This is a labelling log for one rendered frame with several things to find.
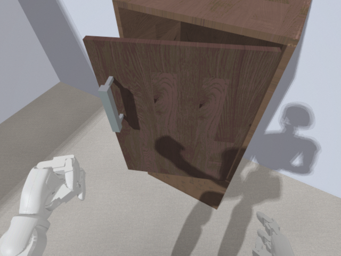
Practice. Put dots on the right robot hand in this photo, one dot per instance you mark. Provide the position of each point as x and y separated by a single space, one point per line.
276 245

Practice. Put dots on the robot left forearm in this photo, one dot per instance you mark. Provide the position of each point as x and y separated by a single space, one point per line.
26 236

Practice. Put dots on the handle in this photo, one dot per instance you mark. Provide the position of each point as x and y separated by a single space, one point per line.
110 106

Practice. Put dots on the left robot hand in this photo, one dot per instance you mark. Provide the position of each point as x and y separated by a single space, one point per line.
37 198

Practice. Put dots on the cupboard door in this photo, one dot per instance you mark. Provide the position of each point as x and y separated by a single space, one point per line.
187 106

